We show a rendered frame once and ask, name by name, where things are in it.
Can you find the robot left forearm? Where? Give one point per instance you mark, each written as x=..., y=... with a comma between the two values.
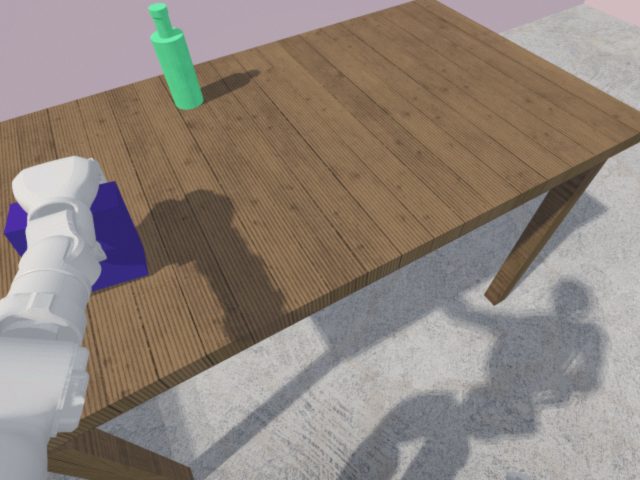
x=49, y=294

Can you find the robot left hand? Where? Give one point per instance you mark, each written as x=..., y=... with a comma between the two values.
x=74, y=177

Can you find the sponge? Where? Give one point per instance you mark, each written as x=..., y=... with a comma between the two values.
x=114, y=230

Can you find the table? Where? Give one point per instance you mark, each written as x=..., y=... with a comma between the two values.
x=316, y=165

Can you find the left robot upper arm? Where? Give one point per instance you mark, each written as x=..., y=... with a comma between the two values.
x=43, y=385

